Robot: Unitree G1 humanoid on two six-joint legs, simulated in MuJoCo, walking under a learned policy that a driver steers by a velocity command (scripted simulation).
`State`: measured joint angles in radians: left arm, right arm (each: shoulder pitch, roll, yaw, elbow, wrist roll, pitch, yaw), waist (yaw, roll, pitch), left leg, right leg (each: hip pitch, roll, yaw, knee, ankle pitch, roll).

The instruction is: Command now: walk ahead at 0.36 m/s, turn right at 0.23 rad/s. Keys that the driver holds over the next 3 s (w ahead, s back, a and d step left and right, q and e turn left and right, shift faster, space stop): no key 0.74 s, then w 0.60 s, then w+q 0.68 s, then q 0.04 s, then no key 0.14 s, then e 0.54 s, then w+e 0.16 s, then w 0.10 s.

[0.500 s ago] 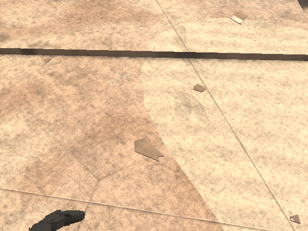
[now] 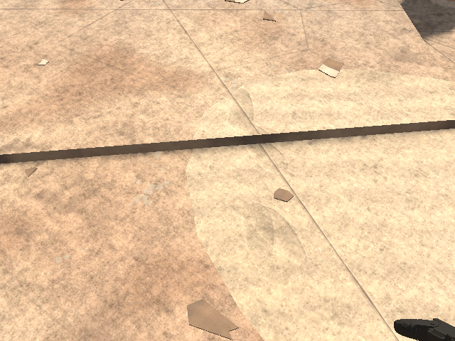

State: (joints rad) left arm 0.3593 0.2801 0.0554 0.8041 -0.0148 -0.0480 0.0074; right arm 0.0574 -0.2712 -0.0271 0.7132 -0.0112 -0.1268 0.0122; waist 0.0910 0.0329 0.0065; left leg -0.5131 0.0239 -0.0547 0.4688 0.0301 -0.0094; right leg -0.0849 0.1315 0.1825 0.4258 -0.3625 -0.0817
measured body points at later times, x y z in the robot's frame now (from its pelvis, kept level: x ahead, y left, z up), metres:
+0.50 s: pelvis +0.13 +0.02 +0.00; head +0.14 +0.00 +0.45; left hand +0.27 +0.27 -0.11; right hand +0.23 -0.24 -0.13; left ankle +0.15 +0.13 -0.73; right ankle +0.15 -0.12 -0.73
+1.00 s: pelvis +0.20 +0.02 -0.01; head +0.20 +0.03 +0.44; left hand +0.26 +0.28 -0.15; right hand +0.24 -0.24 -0.14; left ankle +0.16 +0.13 -0.73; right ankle +0.15 -0.12 -0.73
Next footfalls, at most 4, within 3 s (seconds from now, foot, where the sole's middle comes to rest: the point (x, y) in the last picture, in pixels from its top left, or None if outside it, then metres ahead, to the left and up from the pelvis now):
0.02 left None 0.19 0.13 -0.77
0.38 right None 0.19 -0.12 -0.77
1.40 right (307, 325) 0.54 -0.13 -0.77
1.96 left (216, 241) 0.79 0.16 -0.77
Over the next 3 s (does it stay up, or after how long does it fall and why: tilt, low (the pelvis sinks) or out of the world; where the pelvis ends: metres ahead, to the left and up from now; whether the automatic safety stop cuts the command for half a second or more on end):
stays up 0.94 0.15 0.01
